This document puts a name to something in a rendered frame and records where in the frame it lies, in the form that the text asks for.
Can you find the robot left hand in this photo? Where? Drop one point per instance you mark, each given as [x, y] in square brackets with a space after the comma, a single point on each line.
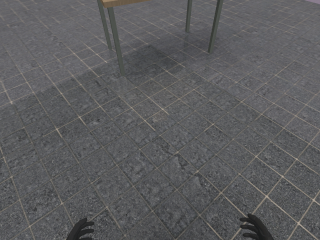
[77, 231]

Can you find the robot right hand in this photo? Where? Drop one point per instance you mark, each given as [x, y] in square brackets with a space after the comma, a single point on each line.
[259, 228]

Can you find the table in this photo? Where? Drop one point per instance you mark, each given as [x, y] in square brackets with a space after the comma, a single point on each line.
[109, 4]

